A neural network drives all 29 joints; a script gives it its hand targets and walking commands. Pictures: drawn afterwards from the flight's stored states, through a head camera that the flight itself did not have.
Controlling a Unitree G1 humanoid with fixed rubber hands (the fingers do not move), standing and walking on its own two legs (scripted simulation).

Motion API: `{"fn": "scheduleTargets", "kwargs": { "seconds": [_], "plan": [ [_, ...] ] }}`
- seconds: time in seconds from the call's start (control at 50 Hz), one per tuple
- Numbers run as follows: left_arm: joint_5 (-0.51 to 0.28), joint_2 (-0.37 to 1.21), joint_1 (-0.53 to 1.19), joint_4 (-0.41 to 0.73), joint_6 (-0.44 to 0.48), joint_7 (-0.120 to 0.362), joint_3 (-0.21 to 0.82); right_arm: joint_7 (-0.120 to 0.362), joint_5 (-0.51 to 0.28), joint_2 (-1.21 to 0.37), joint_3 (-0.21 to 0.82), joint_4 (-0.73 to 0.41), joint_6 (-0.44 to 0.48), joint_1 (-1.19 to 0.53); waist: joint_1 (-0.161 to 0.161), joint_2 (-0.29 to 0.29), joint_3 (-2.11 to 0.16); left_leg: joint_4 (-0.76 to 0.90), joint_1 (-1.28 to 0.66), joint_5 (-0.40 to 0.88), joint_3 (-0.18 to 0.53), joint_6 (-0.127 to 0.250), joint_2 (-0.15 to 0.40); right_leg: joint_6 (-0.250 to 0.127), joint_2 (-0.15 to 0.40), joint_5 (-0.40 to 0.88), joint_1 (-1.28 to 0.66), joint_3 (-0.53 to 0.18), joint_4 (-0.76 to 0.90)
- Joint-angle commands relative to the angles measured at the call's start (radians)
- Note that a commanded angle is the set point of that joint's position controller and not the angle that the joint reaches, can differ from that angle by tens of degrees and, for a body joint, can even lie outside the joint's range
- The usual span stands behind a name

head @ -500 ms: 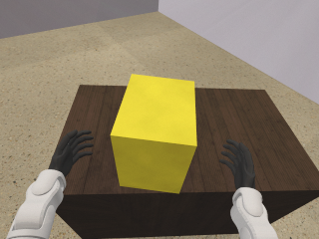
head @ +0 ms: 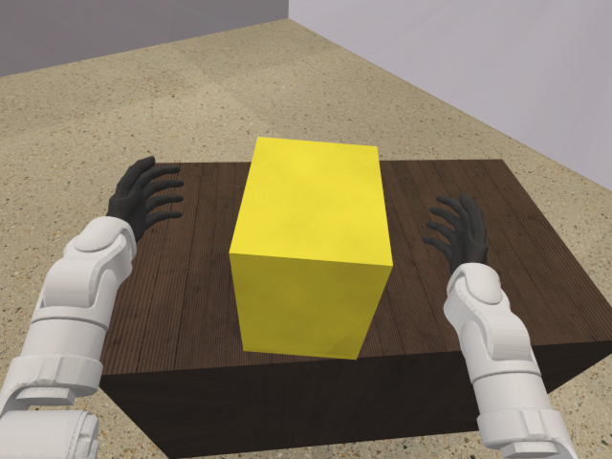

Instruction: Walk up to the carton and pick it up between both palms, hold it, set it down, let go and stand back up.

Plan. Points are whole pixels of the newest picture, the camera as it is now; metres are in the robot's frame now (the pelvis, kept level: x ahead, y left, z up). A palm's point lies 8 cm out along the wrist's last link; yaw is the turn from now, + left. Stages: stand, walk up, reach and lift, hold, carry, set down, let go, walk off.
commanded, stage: reach and lift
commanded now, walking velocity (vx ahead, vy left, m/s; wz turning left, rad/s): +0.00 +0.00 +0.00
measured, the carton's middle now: (308, 251) +0.46 -0.02 -0.02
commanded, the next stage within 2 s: none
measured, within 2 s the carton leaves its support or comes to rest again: neither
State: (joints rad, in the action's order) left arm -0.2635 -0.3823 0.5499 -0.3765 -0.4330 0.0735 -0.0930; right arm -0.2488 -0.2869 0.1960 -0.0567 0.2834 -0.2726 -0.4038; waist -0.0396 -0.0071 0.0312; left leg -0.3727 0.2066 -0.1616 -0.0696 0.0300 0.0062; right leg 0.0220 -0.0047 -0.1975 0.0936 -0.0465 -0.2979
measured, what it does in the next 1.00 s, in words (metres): stands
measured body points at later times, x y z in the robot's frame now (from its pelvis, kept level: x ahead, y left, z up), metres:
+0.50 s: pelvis +0.00 -0.03 +0.00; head +0.03 -0.02 +0.45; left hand +0.47 +0.19 +0.18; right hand +0.43 -0.21 +0.15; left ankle +0.02 +0.09 -0.75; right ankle -0.02 -0.14 -0.75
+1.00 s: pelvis +0.00 -0.02 +0.00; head +0.04 +0.01 +0.44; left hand +0.46 +0.19 +0.11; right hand +0.43 -0.19 +0.11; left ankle +0.03 +0.09 -0.75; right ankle -0.02 -0.14 -0.75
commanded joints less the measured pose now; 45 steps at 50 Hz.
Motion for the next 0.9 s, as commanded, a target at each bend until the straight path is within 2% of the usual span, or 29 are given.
{"fn": "scheduleTargets", "kwargs": {
  "seconds": [0.0,0.04,0.06,0.1,0.14,0.18,0.22,0.24,0.26,0.28,0.36,0.44,0.46,0.48,0.54,0.56,0.6,0.62,0.66,0.68,0.7,0.72,0.74,0.76,0.78,0.8,0.82,0.86,0.88],
  "plan": [
    [-0.027,-0.161,0.529,0.031,0.026,-0.034,-0.001,0.055,-0.011,0.160,-0.034,-0.073,-0.011,-0.548,-0.013,0.010,-0.407,0.019,-0.300,0.195,0.062,-0.051,0.038,-0.028,-0.061,0.162,0.186,0.091,0.016],
    [-0.007,-0.152,0.549,0.088,0.042,-0.050,0.011,0.068,-0.025,0.139,-0.024,-0.051,-0.018,-0.541,-0.008,0.054,-0.461,0.024,-0.316,0.162,0.059,-0.053,0.037,-0.037,-0.051,0.125,0.182,0.087,0.019],
    [0.008,-0.192,0.628,0.027,0.049,-0.051,-0.015,0.071,-0.038,0.136,-0.008,-0.015,-0.027,-0.581,-0.001,0.038,-0.485,0.017,-0.281,0.140,0.060,-0.044,0.030,-0.029,-0.046,0.137,0.168,0.080,0.009],
    [0.010,-0.204,0.638,0.017,0.044,-0.060,-0.005,0.068,-0.035,0.160,-0.025,0.049,-0.032,-0.618,-0.002,0.101,-0.477,0.007,-0.318,0.181,0.053,-0.058,0.031,-0.041,-0.047,0.168,0.167,0.074,0.008],
    [0.061,-0.210,0.697,-0.067,0.047,-0.047,-0.012,0.064,-0.036,0.138,-0.015,0.221,-0.048,-0.606,-0.031,0.136,-0.480,0.006,-0.316,0.190,0.041,-0.062,0.017,-0.023,-0.034,0.214,0.152,0.066,0.018],
    [0.041,-0.211,0.764,-0.177,0.043,-0.036,0.001,0.048,-0.075,0.122,0.036,0.251,-0.066,-0.724,-0.020,0.113,-0.408,0.018,-0.221,0.112,0.037,-0.032,0.001,-0.014,-0.014,0.169,0.142,0.052,0.025],
    [0.033,-0.220,0.752,-0.113,0.058,-0.042,0.025,0.033,-0.046,0.165,-0.046,0.193,-0.029,-0.735,-0.059,0.149,-0.500,0.007,-0.287,0.187,0.033,-0.047,-0.002,-0.011,-0.020,0.264,0.108,0.065,0.009],
    [0.041,-0.243,0.753,-0.219,0.070,-0.032,0.007,0.025,-0.054,0.143,0.003,0.213,-0.031,-0.737,-0.041,0.108,-0.500,-0.004,-0.241,0.198,0.024,-0.042,-0.006,0.002,-0.016,0.321,0.079,0.055,0.000],
    [0.053,-0.212,0.775,-0.264,0.081,-0.020,0.041,0.017,-0.063,0.114,0.001,0.268,-0.027,-0.731,-0.082,0.136,-0.478,0.002,-0.254,0.172,0.029,-0.043,-0.012,0.006,-0.006,0.310,0.091,0.056,0.010],
    [0.031,-0.231,0.767,-0.291,0.088,-0.019,0.020,0.012,-0.061,0.129,0.010,0.225,-0.013,-0.761,-0.046,0.095,-0.513,-0.004,-0.253,0.195,0.037,-0.039,-0.009,0.006,-0.013,0.334,0.079,0.060,0.000],
    [-0.027,-0.215,0.879,-0.353,0.139,-0.009,0.081,-0.014,-0.020,0.124,-0.033,0.220,0.001,-0.877,-0.108,0.064,-0.630,-0.017,-0.207,0.175,0.039,-0.038,-0.015,0.019,-0.014,0.407,0.083,0.062,-0.021],
    [-0.022,-0.226,0.843,-0.335,0.173,0.000,0.051,-0.027,-0.014,0.107,0.012,0.224,0.019,-0.831,-0.095,0.023,-0.689,-0.055,-0.270,0.341,0.043,-0.053,-0.011,0.024,-0.018,0.653,0.044,0.065,-0.055],
    [-0.039,-0.261,0.899,-0.309,0.189,-0.009,0.022,-0.034,-0.011,0.123,-0.005,0.129,0.041,-0.897,-0.097,-0.016,-0.797,-0.061,-0.239,0.345,0.055,-0.048,-0.015,0.027,-0.019,0.689,0.003,0.060,-0.075],
    [-0.003,-0.253,0.827,-0.326,0.185,-0.009,-0.015,-0.035,-0.002,0.134,0.029,0.185,0.044,-0.820,-0.075,-0.031,-0.749,-0.065,-0.261,0.419,0.047,-0.051,-0.013,0.040,-0.021,0.776,-0.019,0.060,-0.086],
    [0.004,-0.228,0.832,-0.509,0.170,0.016,-0.006,-0.034,-0.037,0.109,0.096,0.268,0.023,-0.847,-0.067,-0.096,-0.662,-0.029,-0.182,0.342,0.046,-0.023,-0.021,0.056,0.000,0.804,-0.045,0.049,-0.077],
    [0.021,-0.257,0.877,-0.453,0.165,0.012,-0.027,-0.038,-0.052,0.115,0.088,0.235,0.014,-0.911,-0.051,-0.063,-0.654,-0.027,-0.144,0.333,0.041,-0.024,-0.023,0.046,-0.001,0.778,-0.052,0.043,-0.081],
    [0.051,-0.248,0.932,-0.593,0.170,0.010,-0.009,-0.027,-0.051,0.120,0.072,0.399,0.002,-0.921,-0.067,-0.014,-0.548,-0.006,-0.155,0.268,0.038,-0.024,-0.015,0.031,-0.002,0.610,0.010,0.057,-0.053],
    [0.047,-0.243,0.910,-0.563,0.179,0.013,0.001,-0.035,-0.065,0.097,0.095,0.351,0.008,-0.922,-0.053,-0.034,-0.564,-0.010,-0.145,0.268,0.038,-0.018,-0.017,0.029,-0.001,0.636,-0.015,0.051,-0.053],
    [0.075,-0.188,0.856,-0.707,0.203,0.015,0.029,-0.021,-0.084,0.080,0.118,0.458,0.017,-0.877,-0.039,0.021,-0.454,-0.005,-0.162,0.243,0.047,-0.021,-0.003,0.014,0.004,0.514,0.062,0.061,-0.034],
    [0.069,-0.179,0.834,-0.705,0.224,0.018,0.036,-0.014,-0.096,0.070,0.121,0.502,0.024,-0.844,-0.040,0.035,-0.464,-0.018,-0.189,0.265,0.039,-0.027,-0.001,0.005,-0.007,0.484,0.104,0.066,-0.021],
    [0.074,-0.160,0.885,-0.530,0.252,-0.001,0.075,-0.011,-0.076,0.084,0.078,0.423,0.065,-0.862,-0.056,0.132,-0.596,-0.043,-0.288,0.360,0.046,-0.060,0.000,-0.008,-0.020,0.509,0.151,0.084,-0.027],
    [0.103,-0.166,0.886,-0.513,0.254,-0.019,0.036,0.000,-0.113,0.079,0.106,0.490,0.073,-0.837,-0.028,0.191,-0.618,-0.080,-0.352,0.470,0.043,-0.083,0.009,-0.021,-0.037,0.466,0.191,0.094,-0.025],
    [0.108,-0.111,0.873,-0.562,0.261,-0.027,0.060,0.008,-0.089,0.103,0.058,0.586,0.090,-0.815,-0.057,0.205,-0.610,-0.093,-0.397,0.472,0.053,-0.099,0.012,-0.031,-0.048,0.361,0.257,0.110,0.001],
    [0.084,-0.140,0.906,-0.518,0.300,-0.032,0.085,0.006,-0.087,0.097,0.047,0.520,0.116,-0.845,-0.053,0.230,-0.648,-0.098,-0.398,0.478,0.053,-0.104,0.012,-0.031,-0.050,0.343,0.282,0.109,0.006],
    [0.076,-0.145,0.955,-0.519,0.328,-0.044,0.082,0.002,-0.062,0.115,0.016,0.498,0.146,-0.901,-0.067,0.218,-0.749,-0.114,-0.402,0.489,0.049,-0.108,0.013,-0.033,-0.052,0.355,0.305,0.114,-0.004],
    [0.115,-0.130,0.902,-0.646,0.337,-0.033,0.074,0.018,-0.066,0.082,0.043,0.642,0.136,-0.841,-0.054,0.187,-0.606,-0.112,-0.355,0.450,0.051,-0.092,0.013,-0.031,-0.046,0.309,0.298,0.107,0.006],
    [0.078,-0.136,0.928,-0.549,0.364,-0.041,0.089,0.020,-0.053,0.108,0.018,0.562,0.168,-0.860,-0.065,0.219,-0.650,-0.119,-0.380,0.480,0.044,-0.108,0.015,-0.027,-0.046,0.329,0.333,0.119,0.001],
    [0.085,-0.150,0.926,-0.477,0.402,-0.060,0.039,0.025,-0.034,0.114,0.011,0.507,0.216,-0.889,-0.044,0.180,-0.751,-0.147,-0.424,0.545,0.046,-0.108,0.022,-0.021,-0.058,0.370,0.341,0.112,-0.005],
    [0.090,-0.157,0.882,-0.525,0.414,-0.059,0.022,0.016,-0.008,0.130,0.005,0.510,0.231,-0.863,-0.063,0.147,-0.714,-0.141,-0.402,0.500,0.052,-0.102,0.021,-0.016,-0.059,0.353,0.320,0.112,-0.007]
  ]
}}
